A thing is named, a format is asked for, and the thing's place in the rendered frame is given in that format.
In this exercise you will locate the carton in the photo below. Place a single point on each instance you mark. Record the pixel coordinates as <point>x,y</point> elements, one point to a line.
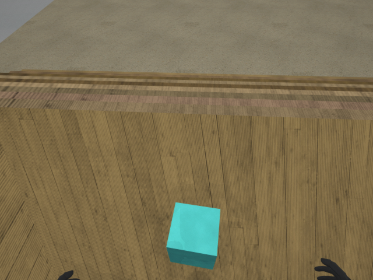
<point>193,236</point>

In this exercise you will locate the robot right hand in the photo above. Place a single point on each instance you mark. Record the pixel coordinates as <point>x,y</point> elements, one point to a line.
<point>332,268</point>

